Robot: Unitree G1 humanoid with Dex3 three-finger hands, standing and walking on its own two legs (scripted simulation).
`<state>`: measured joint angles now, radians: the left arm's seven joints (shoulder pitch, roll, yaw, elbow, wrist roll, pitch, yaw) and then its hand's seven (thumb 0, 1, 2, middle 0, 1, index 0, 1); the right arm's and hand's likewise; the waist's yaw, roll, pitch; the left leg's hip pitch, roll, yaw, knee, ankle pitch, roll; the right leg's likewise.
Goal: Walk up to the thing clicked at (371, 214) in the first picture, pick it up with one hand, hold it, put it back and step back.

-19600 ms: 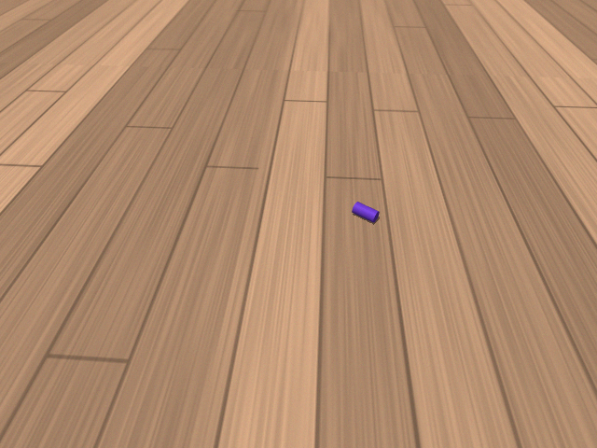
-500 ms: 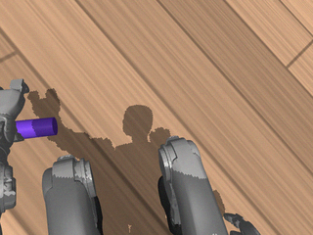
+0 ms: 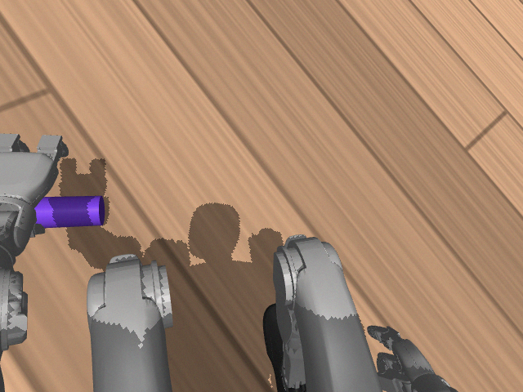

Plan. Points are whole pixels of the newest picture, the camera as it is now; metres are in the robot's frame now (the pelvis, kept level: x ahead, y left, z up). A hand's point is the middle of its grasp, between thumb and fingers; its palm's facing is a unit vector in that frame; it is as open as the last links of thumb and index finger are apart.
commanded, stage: approach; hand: left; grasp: from above
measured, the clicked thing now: (69, 211) +0.45 +0.29 -0.28
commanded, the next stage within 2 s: rest palm in 0.16 s
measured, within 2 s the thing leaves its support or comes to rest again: neither
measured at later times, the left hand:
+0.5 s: hand (45, 220) +0.40 +0.30 -0.19, palm faces -0.48 -0.09 -0.87, open 14.1 cm
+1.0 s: hand (66, 204) +0.44 +0.29 -0.23, palm faces -0.42 -0.07 -0.91, open 14.1 cm
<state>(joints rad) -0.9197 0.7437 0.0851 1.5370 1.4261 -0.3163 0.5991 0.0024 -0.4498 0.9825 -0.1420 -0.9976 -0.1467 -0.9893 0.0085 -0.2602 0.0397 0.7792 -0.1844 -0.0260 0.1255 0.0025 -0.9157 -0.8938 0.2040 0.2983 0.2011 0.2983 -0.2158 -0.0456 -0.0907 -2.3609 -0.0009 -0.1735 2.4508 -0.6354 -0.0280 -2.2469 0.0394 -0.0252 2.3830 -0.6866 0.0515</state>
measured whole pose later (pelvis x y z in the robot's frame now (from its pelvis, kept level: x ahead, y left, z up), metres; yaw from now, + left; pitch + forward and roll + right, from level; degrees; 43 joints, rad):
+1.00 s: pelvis +0.01 +0.00 -0.02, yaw -3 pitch +29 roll -10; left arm -0.92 0.82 0.13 1.66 1.35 -0.26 0.67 0.00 -0.50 0.97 -0.07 -0.99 -0.08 -0.99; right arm 0.03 -0.28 0.16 0.80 -0.29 -0.15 0.21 0.00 -0.91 -0.90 0.20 0.30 0.20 0.30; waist -0.30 -0.07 0.04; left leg -2.38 0.01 -0.24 2.55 -0.70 -0.05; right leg -2.27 0.07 -0.06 2.45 -0.71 0.08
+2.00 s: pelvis +0.01 +0.01 -0.02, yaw -5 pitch +27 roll -13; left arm -0.88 0.92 0.13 1.64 1.27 -0.32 0.56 0.00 -0.51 0.96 -0.07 -1.01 -0.07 -1.00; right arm 0.04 -0.29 0.21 0.77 -0.31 -0.18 0.28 0.00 -0.92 -0.90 0.20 0.30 0.20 0.30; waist -0.30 -0.10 0.13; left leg -2.34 0.00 -0.28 2.59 -0.74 -0.04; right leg -2.21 0.07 -0.10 2.44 -0.73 0.09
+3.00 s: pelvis +0.00 +0.01 -0.02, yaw -7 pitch +24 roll -13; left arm -0.80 0.87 0.07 1.63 1.42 -0.33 0.83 0.00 -0.25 0.79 -0.21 -0.88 -0.24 -0.86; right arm -0.01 -0.29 0.22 0.77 -0.33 -0.17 0.28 0.00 -0.89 -0.89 0.20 0.30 0.20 0.30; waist -0.30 -0.13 0.11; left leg -2.31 0.03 -0.30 2.59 -0.73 -0.04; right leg -2.19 0.09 -0.12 2.42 -0.69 0.08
